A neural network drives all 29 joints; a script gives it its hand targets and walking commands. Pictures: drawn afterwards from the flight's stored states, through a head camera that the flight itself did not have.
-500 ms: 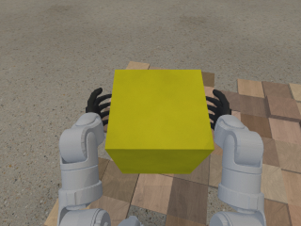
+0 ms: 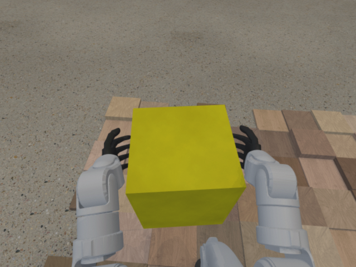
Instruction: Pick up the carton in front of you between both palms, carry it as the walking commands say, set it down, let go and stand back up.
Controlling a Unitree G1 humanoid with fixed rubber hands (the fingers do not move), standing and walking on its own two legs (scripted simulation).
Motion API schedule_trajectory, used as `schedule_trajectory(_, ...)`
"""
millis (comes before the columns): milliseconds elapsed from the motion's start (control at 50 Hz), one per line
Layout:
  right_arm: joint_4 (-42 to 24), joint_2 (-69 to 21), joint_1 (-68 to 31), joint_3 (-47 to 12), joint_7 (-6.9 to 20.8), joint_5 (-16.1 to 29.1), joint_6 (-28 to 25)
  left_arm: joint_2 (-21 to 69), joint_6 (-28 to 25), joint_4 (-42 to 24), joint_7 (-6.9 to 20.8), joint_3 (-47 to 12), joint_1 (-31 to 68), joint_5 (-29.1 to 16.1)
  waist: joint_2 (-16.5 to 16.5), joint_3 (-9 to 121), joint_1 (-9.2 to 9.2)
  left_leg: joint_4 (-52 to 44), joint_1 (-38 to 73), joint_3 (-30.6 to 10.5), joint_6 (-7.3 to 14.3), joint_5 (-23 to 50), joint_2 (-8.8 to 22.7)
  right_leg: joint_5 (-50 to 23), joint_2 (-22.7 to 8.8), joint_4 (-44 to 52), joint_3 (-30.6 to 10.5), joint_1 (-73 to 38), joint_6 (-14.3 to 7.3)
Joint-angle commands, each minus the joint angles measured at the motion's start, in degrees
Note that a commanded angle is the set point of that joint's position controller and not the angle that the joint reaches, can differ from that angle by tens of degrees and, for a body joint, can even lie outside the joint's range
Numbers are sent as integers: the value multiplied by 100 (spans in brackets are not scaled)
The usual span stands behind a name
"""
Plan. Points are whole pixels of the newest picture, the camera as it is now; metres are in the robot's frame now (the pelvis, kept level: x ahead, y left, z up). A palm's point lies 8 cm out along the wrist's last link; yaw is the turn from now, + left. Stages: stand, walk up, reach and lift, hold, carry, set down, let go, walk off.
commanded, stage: carry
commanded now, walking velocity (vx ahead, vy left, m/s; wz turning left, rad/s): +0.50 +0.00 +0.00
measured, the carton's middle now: (181, 170) +0.35 -0.02 +0.01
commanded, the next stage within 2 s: none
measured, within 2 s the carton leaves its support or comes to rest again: neither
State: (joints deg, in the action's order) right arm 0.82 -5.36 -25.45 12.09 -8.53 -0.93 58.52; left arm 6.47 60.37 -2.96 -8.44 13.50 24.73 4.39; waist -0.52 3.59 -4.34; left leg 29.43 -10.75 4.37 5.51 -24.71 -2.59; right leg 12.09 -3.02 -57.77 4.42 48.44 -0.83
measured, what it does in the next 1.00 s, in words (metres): climbs: right foot, then left foot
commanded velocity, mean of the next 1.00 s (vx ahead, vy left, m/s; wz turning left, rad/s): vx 0.27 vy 0.00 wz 0.00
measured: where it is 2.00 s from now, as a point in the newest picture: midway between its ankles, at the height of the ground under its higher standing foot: (163, 195)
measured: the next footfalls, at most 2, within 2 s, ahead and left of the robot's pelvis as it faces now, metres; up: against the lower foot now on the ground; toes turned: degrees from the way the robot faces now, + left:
right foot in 0.10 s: +0.30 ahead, -0.08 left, +0.02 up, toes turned -4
left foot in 0.58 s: +0.50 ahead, +0.11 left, +0.03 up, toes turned +8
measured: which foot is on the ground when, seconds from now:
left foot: down 0.00-0.14, up 0.16-0.56, down 0.58-1.00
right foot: up 0.00-0.08, down 0.10-0.62, up 0.64-0.84, down 0.86-1.00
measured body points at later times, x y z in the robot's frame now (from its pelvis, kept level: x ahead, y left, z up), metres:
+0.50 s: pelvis +0.30 -0.01 +0.03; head +0.31 -0.02 +0.48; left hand +0.65 +0.16 +0.19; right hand +0.66 -0.14 +0.18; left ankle +0.41 +0.12 -0.66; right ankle +0.26 -0.08 -0.71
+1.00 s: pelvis +0.53 +0.01 +0.05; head +0.58 +0.01 +0.50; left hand +0.91 +0.16 +0.19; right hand +0.91 -0.14 +0.19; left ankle +0.50 +0.11 -0.68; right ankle +0.55 -0.09 -0.67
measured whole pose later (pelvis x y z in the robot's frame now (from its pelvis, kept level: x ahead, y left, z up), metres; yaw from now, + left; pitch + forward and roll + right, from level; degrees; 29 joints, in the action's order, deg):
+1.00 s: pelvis +0.53 +0.01 +0.05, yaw +0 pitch +5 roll -1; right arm -7.6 -2.5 -39.0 16.1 -10.3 0.8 71.8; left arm 5.2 70.9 -7.8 -9.5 16.6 39.3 3.1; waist 1.4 -0.6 0.1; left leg 30.7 -17.7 3.8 -0.2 -18.8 1.4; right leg 14.6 0.8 -33.2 5.0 24.0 -2.7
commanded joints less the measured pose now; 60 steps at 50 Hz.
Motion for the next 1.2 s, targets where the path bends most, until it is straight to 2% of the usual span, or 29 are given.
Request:
schedule_trajectory(0,-1005,-5050,-3720,-4080,779,1873,-28,4735,-139,-590,376,-3963,3390,-1353,738,1797,-146,-324,1796,-638,262,6009,1009,-1201,555,2125,703,-775,-269)
schedule_trajectory(40,-1097,-4844,-3600,-4066,736,1840,27,4480,-65,-666,351,-3942,3285,-1332,1070,2113,127,233,1589,-380,29,7249,1025,-1386,927,2645,1047,-2333,-396)
schedule_trajectory(60,-1079,-4719,-3538,-4020,707,1806,75,4360,-17,-667,349,-3933,3196,-1335,1107,2479,537,1143,1282,-86,-217,7207,990,-1693,870,3140,1038,-3639,-423)
schedule_trajectory(80,-1090,-4546,-3564,-3969,677,1760,122,4223,22,-668,351,-3873,3094,-1305,649,2974,999,2428,313,-4,-367,5816,792,-1814,476,3100,491,-5307,-531)
schedule_trajectory(100,-1158,-4514,-3658,-3999,662,1741,190,4104,49,-594,346,-3801,2973,-1300,-414,3196,1052,3768,-1399,-125,-525,1477,197,-3188,-852,2548,-1335,-6755,-997)
schedule_trajectory(120,-1189,-4579,-3317,-3951,661,1680,239,4097,85,-517,341,-3826,2798,-1335,-1522,3722,979,5545,-2800,-475,-624,-718,-352,-2437,-1924,2900,-3380,-7548,-2029)
schedule_trajectory(140,-1233,-4532,-3288,-3841,632,1617,281,4375,122,-489,378,-3929,2703,-1531,-910,3725,977,5957,-2993,-835,-380,-328,-79,-1799,-1575,3109,-3538,-7253,-1954)
schedule_trajectory(200,-1352,-4633,-3614,-3578,555,1314,332,4864,114,-1111,584,-4331,3820,-2104,-134,2770,896,5156,-3206,-708,-279,4,268,-1330,-1247,3384,-2605,-5826,-1381)
schedule_trajectory(240,-1234,-4490,-3530,-3393,495,1072,349,4957,125,-1199,688,-4577,4279,-2414,-119,2517,832,4525,-2981,-531,-259,183,359,-532,-1091,3641,-2394,-5160,-1202)
schedule_trajectory(340,-1366,-4070,-3659,-3327,330,915,497,4639,309,-1218,722,-4475,4564,-2695,-479,2273,754,2940,-3035,-270,-389,465,543,-1040,-1150,3940,-1881,-4874,-1433)
schedule_trajectory(480,-1125,-3493,-4093,-3157,201,1171,1077,3746,868,-440,417,-3508,4168,-2103,-806,1777,862,689,-2176,432,-344,1385,191,-1981,-753,3695,-718,-4731,-934)
schedule_trajectory(540,-572,-3486,-4128,-2929,207,1281,1285,3541,1065,-22,290,-3094,4079,-1773,-614,2060,418,-87,-402,770,-179,1380,-98,-2895,-528,2287,-124,-4199,-586)
schedule_trajectory(560,-392,-3551,-4144,-2861,218,1291,1324,3516,1109,44,269,-2972,4196,-1713,-264,2346,183,-222,833,-95,69,1417,503,-2355,-331,1242,81,-3259,-240)
schedule_trajectory(580,-341,-3474,-4253,-2732,213,1280,1339,3627,1166,54,265,-2914,4327,-1716,1110,2618,131,-374,1876,-2456,668,2485,2054,-278,158,-379,242,-1779,64)
schedule_trajectory(600,-218,-3717,-4409,-2732,226,1349,1346,3691,1196,-33,261,-2909,4591,-1738,1667,2383,42,-568,2569,-3125,1296,3954,2376,1886,722,-1390,10,-419,40)
schedule_trajectory(620,-232,-3908,-4566,-2771,260,1443,1356,3745,1229,140,249,-2851,4722,-1667,1281,2477,32,-346,2352,-2907,1275,4913,2457,2155,443,-1928,-376,-270,-36)
schedule_trajectory(660,-550,-4473,-5272,-2990,372,1760,1297,4183,1191,42,292,-2800,5057,-1629,361,2239,123,-391,1524,-2285,978,4210,2277,2067,100,-1565,-649,-446,-124)
schedule_trajectory(700,-941,-5039,-5881,-3308,487,2031,1186,4622,1105,-95,355,-2904,5222,-1695,459,2221,263,-729,1021,-1592,664,3695,1986,1357,-31,-498,-378,-982,-89)
schedule_trajectory(760,-1295,-5171,-5971,-3468,536,2136,1088,4774,993,-497,362,-3208,5395,-1800,1002,2483,202,-509,795,-619,516,4713,1591,966,267,1185,-10,-2076,-20)
schedule_trajectory(800,-1385,-5015,-5644,-3528,523,2102,1110,4563,990,-588,334,-3250,5110,-1731,1013,2594,285,-193,902,-239,334,4867,1458,300,510,2209,252,-2572,-24)
schedule_trajectory(820,-1383,-4898,-5496,-3533,514,2061,1136,4431,1001,-631,334,-3236,4997,-1707,860,2677,361,80,810,8,134,4532,1331,-735,465,3038,322,-3115,-22)
schedule_trajectory(840,-1356,-4800,-5340,-3564,507,2006,1163,4306,1020,-628,351,-3202,4902,-1670,667,2870,464,438,221,136,-153,3910,1138,-1693,-25,3167,-260,-4024,-257)
schedule_trajectory(860,-1303,-4664,-5284,-3561,516,1934,1203,4174,1046,-506,368,-3183,4810,-1625,-260,3042,476,887,-456,257,-500,2250,836,-4012,-947,3051,-1377,-4777,-607)
schedule_trajectory(880,-1244,-4761,-5266,-3556,553,1971,1238,4152,1042,-531,361,-3283,4843,-1543,-836,3125,493,600,-833,-8,-553,897,414,-5638,-1215,2693,-1717,-5289,-1025)
schedule_trajectory(920,-1420,-4751,-5391,-3590,560,1936,1255,4385,1065,-773,445,-3432,4984,-1766,-1047,3077,650,163,-1632,-106,-642,-22,340,-6638,-1244,2530,-1511,-6458,-1113)
schedule_trajectory(1040,-1005,-4418,-4661,-3087,445,1380,1406,4370,1175,-760,542,-3556,4949,-2016,-453,3072,638,-934,224,-11,-727,3024,481,-5174,-577,2267,-619,-5279,-596)
schedule_trajectory(1120,-365,-4267,-4424,-2803,532,1081,1479,4565,1255,-208,592,-3550,5061,-2036,1202,2744,393,185,2755,-594,-154,8966,1535,-1041,215,1874,94,-2353,-98)
schedule_trajectory(1160,-545,-4486,-4592,-2808,585,1105,1398,4998,1176,-401,627,-3709,5429,-2164,1423,2587,261,250,3254,-777,61,9015,1643,524,359,2432,98,-1605,-1)
schedule_trajectory(1180,-658,-4633,-4746,-2887,611,1145,1349,5158,1134,-406,648,-3753,5546,-2189,1218,2516,242,261,3086,-774,60,8860,1572,331,393,2605,147,-1788,18)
